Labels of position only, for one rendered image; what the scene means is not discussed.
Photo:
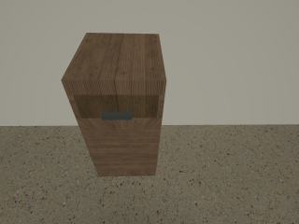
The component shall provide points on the drawer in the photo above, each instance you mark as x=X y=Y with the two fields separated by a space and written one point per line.
x=91 y=106

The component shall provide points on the cabinet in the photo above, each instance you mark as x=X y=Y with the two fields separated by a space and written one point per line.
x=119 y=64

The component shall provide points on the handle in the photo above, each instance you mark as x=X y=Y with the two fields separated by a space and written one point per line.
x=117 y=115

